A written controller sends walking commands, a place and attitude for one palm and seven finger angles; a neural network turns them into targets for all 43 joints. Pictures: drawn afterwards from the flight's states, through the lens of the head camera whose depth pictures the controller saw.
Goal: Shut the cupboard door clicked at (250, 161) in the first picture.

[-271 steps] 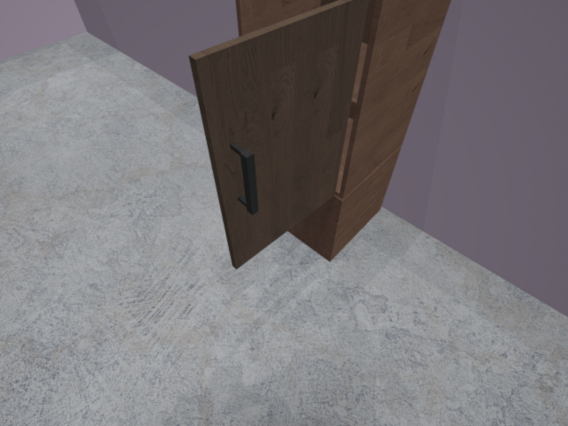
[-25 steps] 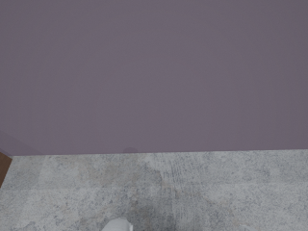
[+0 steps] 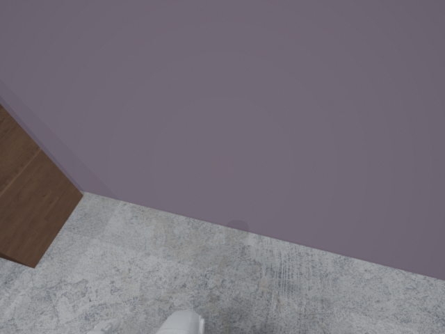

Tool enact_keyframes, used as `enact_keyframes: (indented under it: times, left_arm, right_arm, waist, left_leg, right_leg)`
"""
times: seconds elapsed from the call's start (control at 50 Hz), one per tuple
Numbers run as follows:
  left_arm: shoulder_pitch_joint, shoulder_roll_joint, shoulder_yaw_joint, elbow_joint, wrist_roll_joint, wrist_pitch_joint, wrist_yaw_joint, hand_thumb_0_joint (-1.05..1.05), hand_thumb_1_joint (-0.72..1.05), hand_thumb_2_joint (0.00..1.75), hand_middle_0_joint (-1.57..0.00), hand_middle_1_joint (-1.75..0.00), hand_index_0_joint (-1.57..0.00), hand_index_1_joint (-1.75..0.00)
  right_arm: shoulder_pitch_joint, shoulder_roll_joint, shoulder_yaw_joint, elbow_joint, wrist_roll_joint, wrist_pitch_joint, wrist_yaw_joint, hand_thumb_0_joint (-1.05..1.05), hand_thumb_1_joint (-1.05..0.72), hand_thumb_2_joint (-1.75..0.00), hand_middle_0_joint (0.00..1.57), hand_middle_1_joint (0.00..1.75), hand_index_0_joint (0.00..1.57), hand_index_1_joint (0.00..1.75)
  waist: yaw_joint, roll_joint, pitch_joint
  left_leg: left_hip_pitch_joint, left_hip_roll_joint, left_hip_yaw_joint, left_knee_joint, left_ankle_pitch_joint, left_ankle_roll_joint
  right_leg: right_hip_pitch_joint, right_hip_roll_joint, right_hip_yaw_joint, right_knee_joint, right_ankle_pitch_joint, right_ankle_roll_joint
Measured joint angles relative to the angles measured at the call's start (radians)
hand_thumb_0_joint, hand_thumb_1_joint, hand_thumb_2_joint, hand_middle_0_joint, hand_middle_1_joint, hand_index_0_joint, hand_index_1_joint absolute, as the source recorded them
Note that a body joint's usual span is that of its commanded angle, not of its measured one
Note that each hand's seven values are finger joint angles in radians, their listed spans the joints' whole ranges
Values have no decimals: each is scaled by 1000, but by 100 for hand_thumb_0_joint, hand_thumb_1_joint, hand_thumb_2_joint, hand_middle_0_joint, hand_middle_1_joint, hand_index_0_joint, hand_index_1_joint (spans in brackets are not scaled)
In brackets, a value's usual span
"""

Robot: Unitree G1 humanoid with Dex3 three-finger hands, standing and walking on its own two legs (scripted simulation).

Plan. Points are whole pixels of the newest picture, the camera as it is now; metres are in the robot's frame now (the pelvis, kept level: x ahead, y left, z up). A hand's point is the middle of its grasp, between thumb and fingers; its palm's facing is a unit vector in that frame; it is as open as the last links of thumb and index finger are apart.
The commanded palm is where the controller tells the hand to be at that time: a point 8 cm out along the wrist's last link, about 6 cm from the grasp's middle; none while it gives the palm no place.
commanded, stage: turn to face it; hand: left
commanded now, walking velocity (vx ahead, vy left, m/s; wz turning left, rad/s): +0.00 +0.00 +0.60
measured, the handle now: out of the picture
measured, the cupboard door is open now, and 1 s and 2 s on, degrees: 86 86 86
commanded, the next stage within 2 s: take the last steps up to it in 1.86 s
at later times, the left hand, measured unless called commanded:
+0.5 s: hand out of the picture +0.04 +0.23 -0.16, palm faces +0.32 -0.91 -0.27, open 7.4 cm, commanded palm none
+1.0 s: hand out of the picture -0.06 +0.18 -0.19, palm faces +0.59 -0.77 -0.22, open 7.4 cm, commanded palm none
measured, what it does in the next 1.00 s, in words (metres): steps on the spot, turning left: left foot, then right foot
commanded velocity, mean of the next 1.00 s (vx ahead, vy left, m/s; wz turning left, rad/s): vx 0.00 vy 0.00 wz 0.60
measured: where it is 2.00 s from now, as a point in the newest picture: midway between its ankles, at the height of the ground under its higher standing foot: outside the picture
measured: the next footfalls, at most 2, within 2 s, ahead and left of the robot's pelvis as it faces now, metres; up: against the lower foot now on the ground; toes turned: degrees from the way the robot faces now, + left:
left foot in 0.22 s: +0.03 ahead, +0.12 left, +0.00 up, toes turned +15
right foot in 0.60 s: +0.10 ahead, -0.14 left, +0.00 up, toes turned +19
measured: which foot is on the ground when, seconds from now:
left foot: up 0.00-0.20, down 0.22-0.58, up 0.60-0.90, down 0.92-1.00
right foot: down 0.00-0.22, up 0.24-0.58, down 0.60-0.92, up 0.94-1.00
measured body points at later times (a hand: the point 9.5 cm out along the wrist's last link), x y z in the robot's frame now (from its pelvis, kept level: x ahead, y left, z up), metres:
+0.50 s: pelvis +0.01 -0.01 +0.00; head +0.05 +0.02 +0.45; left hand +0.02 +0.28 -0.14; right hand +0.16 -0.23 -0.13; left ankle -0.01 +0.11 -0.73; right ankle +0.05 -0.16 -0.69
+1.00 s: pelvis +0.01 -0.03 -0.01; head +0.04 +0.03 +0.43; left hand -0.09 +0.22 -0.17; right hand +0.25 -0.18 -0.13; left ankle -0.04 +0.07 -0.73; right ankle +0.06 -0.16 -0.69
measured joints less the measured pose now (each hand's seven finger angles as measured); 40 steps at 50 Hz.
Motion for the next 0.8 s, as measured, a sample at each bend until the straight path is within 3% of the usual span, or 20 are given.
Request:
enact_keyframes:
  times: [0.04,0.16,0.22,0.24,0.28,0.32,0.38,0.46,0.56,0.6,0.64,0.7,0.74,0.8]
  left_arm:
    - [11,-8,-4,5,1,-2,1,1,91,89,-20,-30,-20,-30]
    - [29,-18,-10,15,4,-15,-5,1,90,89,-20,-30,-21,-30]
    - [45,-7,-1,25,-2,-9,-10,1,90,89,-20,-30,-21,-30]
    - [49,0,3,30,-6,-1,-12,1,90,89,-20,-30,-21,-30]
    - [33,23,12,45,-8,27,-8,1,90,89,-20,-30,-21,-30]
    - [16,39,20,57,-6,46,-5,1,91,89,-20,-30,-21,-30]
    - [-11,52,29,56,-6,52,-8,1,91,89,-20,-30,-20,-30]
    - [-38,56,31,34,-8,43,-13,1,91,89,-20,-30,-20,-30]
    - [-57,50,25,9,-13,24,-14,1,91,89,-20,-30,-20,-30]
    - [-47,50,21,-5,-7,3,-10,1,91,89,-20,-30,-20,-30]
    - [-45,26,11,-1,-2,-6,-4,1,91,89,-20,-30,-20,-30]
    - [-22,-2,-3,2,-1,-4,1,1,91,89,-20,-30,-20,-30]
    - [-9,-9,-6,7,0,-1,3,1,91,89,-20,-30,-20,-30]
    - [5,-12,-8,11,3,-3,0,1,90,89,-20,-30,-21,-30]
  right_arm:
    - [-3,7,3,0,2,-1,4,1,-91,-90,20,29,20,30]
    - [-22,24,22,-4,8,-13,6,1,-91,-90,20,29,19,30]
    - [-31,26,30,-19,7,-27,9,1,-91,-90,20,29,19,30]
    - [-32,27,30,-25,4,-37,8,1,-91,-90,20,29,19,30]
    - [-38,40,34,-30,1,-51,2,1,-91,-90,20,29,20,30]
    - [-30,48,41,-34,-2,-57,-8,0,-91,-90,20,29,20,30]
    - [-12,53,46,-29,-4,-58,-21,0,-91,-90,20,29,20,30]
    - [11,48,45,-14,-7,-51,-23,0,-91,-90,20,30,20,30]
    - [31,36,31,-4,-6,-35,-18,0,-91,-90,20,30,20,30]
    - [39,31,21,-4,2,-26,-16,1,-91,-90,20,30,20,30]
    - [28,10,8,4,3,-15,-13,1,-91,-90,20,30,20,30]
    - [20,-6,-3,12,1,-6,-6,1,-91,-90,20,29,20,30]
    - [16,-1,-1,12,3,-3,0,1,-91,-90,20,29,20,30]
    - [8,12,7,6,7,-5,7,1,-91,-90,20,29,19,30]
  waist:
    - [-5,-20,3]
    - [15,-65,23]
    - [22,-73,21]
    - [19,-76,15]
    - [24,-95,22]
    - [25,-95,20]
    - [24,-77,14]
    - [20,-46,6]
    - [3,-10,-4]
    - [6,-16,-17]
    - [-1,11,-2]
    - [-11,16,5]
    - [-14,-6,7]
    - [-8,-44,13]
  left_leg:
    - [13,13,33,-25,8,-12]
    - [136,26,102,-364,10,-13]
    - [215,21,122,-552,142,9]
    - [215,14,111,-569,156,44]
    - [191,0,96,-522,134,81]
    - [192,0,74,-528,133,86]
    - [207,1,33,-581,170,73]
    - [218,3,-18,-631,206,63]
    - [190,0,-84,-602,203,31]
    - [149,-19,-92,-529,143,20]
    - [85,-23,-82,-325,0,20]
    - [15,-14,-24,-69,-18,5]
    - [17,2,19,-53,-11,-8]
    - [67,19,65,-187,-9,-16]
  right_leg:
    - [22,-14,-23,-42,18,-1]
    - [44,-52,-102,-40,2,7]
    - [23,-72,-142,46,-50,24]
    - [-8,-79,-133,116,-79,40]
    - [-87,-62,-39,309,-195,63]
    - [-152,-34,22,452,-206,74]
    - [-205,-10,73,523,-141,84]
    - [-192,7,104,413,-116,86]
    - [-75,46,100,118,-60,76]
    - [-21,40,98,-16,3,49]
    - [-20,37,69,16,0,25]
    - [17,14,29,-13,5,19]
    - [39,-5,8,-41,15,19]
    - [55,-33,-25,-58,18,24]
